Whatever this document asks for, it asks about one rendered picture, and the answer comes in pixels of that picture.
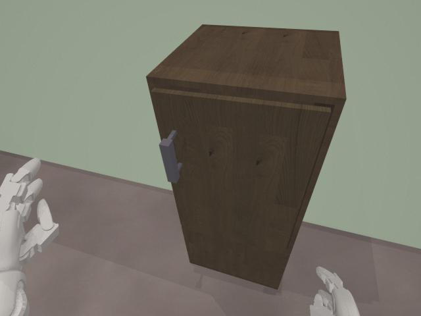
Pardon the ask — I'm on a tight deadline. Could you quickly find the robot left forearm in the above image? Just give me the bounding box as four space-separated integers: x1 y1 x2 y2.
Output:
0 270 30 316

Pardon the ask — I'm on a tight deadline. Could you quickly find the cupboard door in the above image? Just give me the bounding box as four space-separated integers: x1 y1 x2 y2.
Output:
151 88 331 255

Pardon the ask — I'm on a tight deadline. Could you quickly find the right robot hand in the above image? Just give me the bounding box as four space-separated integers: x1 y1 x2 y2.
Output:
310 267 360 316

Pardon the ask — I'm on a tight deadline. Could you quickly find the left robot hand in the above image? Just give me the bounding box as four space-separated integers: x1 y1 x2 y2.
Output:
0 157 59 271

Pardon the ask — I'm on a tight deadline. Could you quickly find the handle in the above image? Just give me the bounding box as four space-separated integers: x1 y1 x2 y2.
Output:
159 130 182 183

